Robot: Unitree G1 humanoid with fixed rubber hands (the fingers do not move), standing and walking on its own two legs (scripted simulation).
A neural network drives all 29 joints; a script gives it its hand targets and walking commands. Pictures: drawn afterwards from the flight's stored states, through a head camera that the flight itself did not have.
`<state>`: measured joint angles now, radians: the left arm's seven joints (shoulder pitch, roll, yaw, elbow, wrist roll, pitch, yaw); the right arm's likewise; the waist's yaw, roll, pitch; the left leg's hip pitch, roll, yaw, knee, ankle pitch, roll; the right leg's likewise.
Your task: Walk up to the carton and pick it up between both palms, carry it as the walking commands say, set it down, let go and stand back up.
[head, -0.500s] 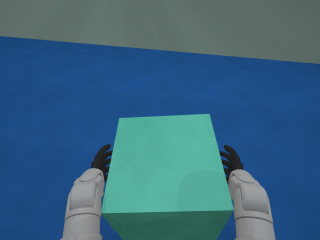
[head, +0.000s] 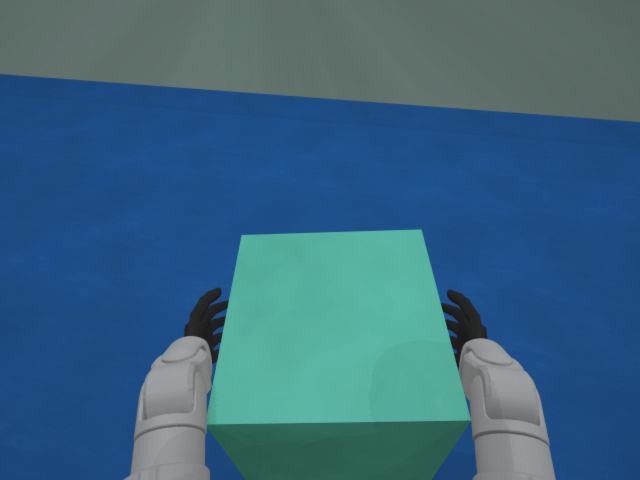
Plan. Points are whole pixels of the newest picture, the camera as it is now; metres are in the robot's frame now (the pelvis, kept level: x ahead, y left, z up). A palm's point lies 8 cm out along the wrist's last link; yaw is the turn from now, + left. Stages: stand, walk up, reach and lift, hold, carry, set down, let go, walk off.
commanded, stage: reach and lift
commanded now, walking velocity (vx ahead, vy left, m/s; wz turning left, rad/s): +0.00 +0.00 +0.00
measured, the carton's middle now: (335, 367) +0.30 +0.00 -0.03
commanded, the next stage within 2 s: hold in 0.40 s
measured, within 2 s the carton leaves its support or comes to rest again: neither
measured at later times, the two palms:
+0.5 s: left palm (192, 367) +0.25 +0.18 +0.03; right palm (471, 366) +0.26 -0.16 +0.04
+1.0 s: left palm (195, 366) +0.26 +0.18 +0.03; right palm (473, 371) +0.25 -0.16 +0.04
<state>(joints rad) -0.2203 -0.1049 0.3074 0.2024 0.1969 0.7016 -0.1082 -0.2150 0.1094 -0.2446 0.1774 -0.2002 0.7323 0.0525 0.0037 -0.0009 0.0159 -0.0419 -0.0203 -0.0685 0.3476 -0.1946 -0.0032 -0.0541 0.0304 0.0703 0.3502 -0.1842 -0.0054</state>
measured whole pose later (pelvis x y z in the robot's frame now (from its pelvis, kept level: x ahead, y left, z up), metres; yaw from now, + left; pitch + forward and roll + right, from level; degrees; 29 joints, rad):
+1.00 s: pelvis -0.01 +0.01 +0.00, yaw -1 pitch -8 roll +0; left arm -0.17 -0.12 0.29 0.14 0.18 0.72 -0.09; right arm -0.17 0.10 -0.22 0.12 -0.19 0.75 0.06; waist 0.00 0.00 0.06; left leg -0.04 -0.03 -0.06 0.38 -0.19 0.01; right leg -0.05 0.02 0.08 0.38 -0.18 0.01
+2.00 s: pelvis -0.09 +0.03 -0.03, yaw -34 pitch +4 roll +0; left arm -0.43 -0.10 0.30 -0.01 0.00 1.04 0.13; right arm -0.38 0.06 -0.28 -0.08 0.02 1.07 -0.14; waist 0.00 -0.02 -0.07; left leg -0.52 0.10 0.14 0.96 -0.57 -0.07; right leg -0.48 -0.02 -0.06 0.68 -0.27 -0.02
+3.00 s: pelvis -0.09 +0.24 -0.02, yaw -51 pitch +4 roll +1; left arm -0.03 -0.12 0.19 -0.39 -0.03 1.15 0.09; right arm 0.02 0.13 -0.15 -0.45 -0.02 1.14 -0.10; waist 0.03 0.03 -0.18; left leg -0.39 -0.09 0.23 0.44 -0.15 0.13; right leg -0.48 -0.07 -0.15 0.85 -0.49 0.00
